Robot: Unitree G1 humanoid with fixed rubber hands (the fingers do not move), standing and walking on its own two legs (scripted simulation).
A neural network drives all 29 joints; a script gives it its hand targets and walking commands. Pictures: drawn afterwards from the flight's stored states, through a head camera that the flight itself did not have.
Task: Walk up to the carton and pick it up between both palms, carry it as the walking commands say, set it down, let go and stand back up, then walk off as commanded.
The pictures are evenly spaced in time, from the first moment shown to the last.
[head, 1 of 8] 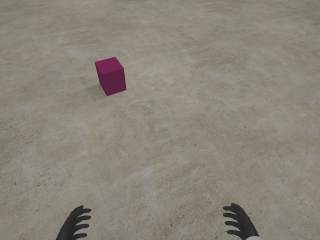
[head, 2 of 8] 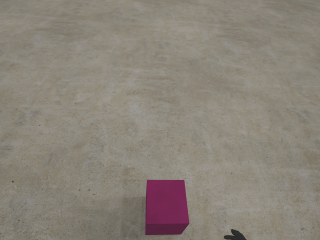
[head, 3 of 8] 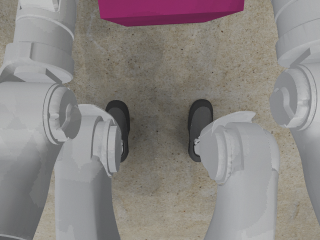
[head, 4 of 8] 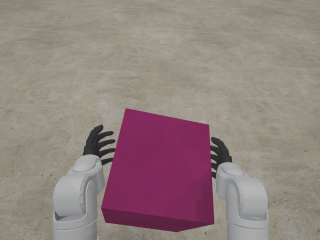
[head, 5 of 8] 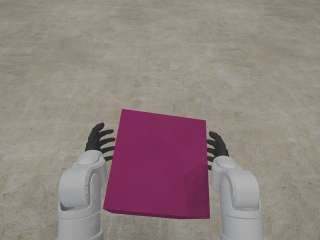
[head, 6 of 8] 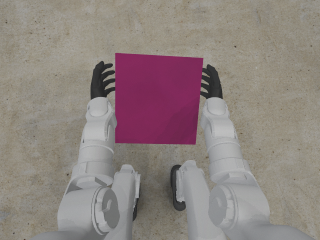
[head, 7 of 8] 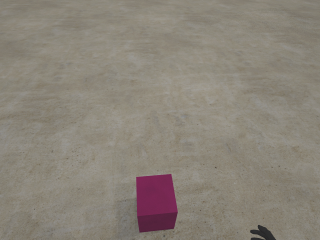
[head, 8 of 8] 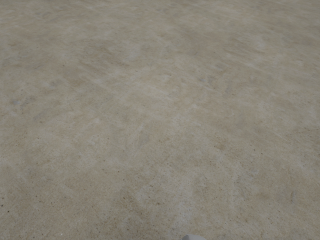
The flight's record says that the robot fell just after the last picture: no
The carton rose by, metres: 0.67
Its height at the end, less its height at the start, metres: +0.00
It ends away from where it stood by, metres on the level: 2.52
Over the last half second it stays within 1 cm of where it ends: no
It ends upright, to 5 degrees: yes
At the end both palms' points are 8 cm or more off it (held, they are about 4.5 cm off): yes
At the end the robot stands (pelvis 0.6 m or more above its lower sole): yes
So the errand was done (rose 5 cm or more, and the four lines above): no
